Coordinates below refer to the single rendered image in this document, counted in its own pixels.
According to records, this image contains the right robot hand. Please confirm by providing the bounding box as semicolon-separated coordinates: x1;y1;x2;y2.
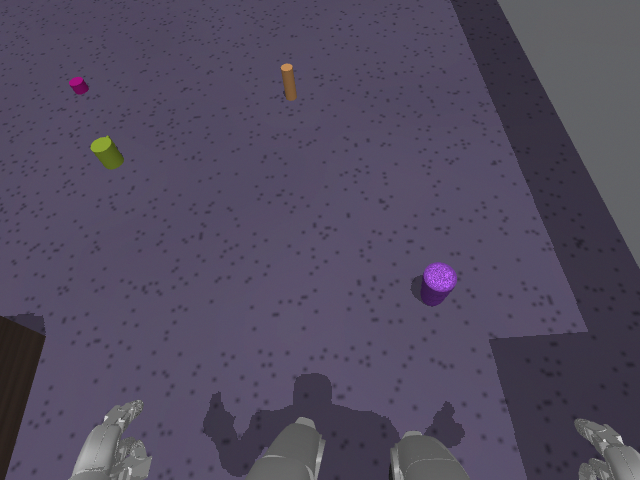
574;418;640;480

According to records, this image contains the left robot hand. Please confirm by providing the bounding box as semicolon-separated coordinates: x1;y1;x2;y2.
71;400;152;480

